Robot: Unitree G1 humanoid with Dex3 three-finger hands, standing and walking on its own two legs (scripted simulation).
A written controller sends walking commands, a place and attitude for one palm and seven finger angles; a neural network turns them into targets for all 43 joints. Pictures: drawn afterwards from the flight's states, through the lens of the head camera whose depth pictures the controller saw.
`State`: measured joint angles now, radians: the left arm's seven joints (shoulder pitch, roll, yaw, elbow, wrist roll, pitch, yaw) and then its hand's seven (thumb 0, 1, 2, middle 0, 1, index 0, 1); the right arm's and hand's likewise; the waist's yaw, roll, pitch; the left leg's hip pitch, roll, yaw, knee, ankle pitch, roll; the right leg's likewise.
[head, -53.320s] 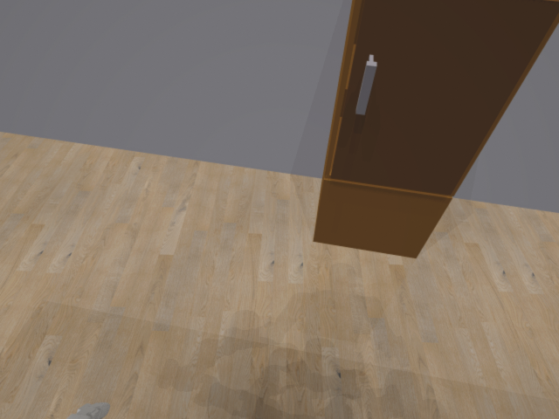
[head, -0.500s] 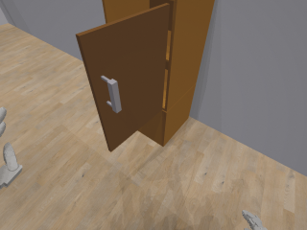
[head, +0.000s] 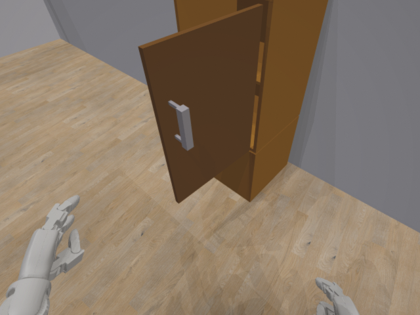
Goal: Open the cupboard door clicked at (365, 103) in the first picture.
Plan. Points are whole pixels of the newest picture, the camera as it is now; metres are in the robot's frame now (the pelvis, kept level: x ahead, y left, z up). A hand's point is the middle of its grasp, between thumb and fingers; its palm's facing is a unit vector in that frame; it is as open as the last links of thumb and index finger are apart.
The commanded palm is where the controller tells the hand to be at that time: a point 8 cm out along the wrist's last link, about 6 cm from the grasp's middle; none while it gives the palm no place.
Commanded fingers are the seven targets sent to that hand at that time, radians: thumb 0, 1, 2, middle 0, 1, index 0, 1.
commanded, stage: let the arm hang, fingers relaxed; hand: left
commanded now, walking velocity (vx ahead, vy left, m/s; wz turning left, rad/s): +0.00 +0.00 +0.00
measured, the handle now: (180, 125) +0.59 +0.14 +0.04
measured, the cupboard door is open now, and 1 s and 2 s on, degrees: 86 86 86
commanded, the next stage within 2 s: look to check the result in 1.00 s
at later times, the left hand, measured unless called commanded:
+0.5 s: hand out of the picture -0.05 +0.20 -0.16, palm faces +0.02 -0.97 -0.24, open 7.3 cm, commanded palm none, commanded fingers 0.00 0.90 0.90 -0.20 -0.30 -0.20 -0.30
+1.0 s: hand out of the picture +0.10 +0.20 -0.14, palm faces -0.01 -0.95 -0.30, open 7.3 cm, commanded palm none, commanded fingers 0.00 0.90 0.90 -0.20 -0.30 -0.20 -0.30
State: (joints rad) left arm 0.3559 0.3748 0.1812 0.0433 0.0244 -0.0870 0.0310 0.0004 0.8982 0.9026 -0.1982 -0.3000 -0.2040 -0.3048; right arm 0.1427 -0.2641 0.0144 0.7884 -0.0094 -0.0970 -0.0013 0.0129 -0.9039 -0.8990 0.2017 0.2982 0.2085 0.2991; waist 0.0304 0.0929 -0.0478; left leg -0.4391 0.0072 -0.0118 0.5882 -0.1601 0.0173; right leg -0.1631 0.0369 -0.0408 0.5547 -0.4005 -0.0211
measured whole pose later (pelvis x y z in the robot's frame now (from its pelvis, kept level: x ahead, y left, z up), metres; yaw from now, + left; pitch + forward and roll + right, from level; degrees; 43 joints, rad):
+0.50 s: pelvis +0.01 -0.01 +0.01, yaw +1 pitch -2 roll -1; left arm 0.33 0.24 0.01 1.17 0.00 0.02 0.01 0.01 0.91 0.90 -0.20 -0.30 -0.20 -0.30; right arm 0.21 -0.24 -0.01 1.14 -0.01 0.03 -0.02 0.01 -0.91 -0.90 0.20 0.30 0.20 0.30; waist 0.00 0.00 0.10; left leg -0.31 0.00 -0.03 0.45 -0.10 0.00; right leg -0.02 0.03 -0.05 0.40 -0.34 -0.03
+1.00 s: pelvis +0.02 -0.02 +0.01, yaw +0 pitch -2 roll +1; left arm 0.15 0.26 0.01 1.08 0.01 -0.01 0.02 0.00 0.91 0.90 -0.20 -0.30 -0.20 -0.30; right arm 0.10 -0.30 -0.02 1.13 -0.02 0.01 -0.01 0.01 -0.91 -0.90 0.20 0.30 0.20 0.30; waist -0.02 0.02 0.06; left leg -0.25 0.00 0.00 0.40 -0.11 0.00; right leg 0.02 0.02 -0.03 0.36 -0.34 -0.04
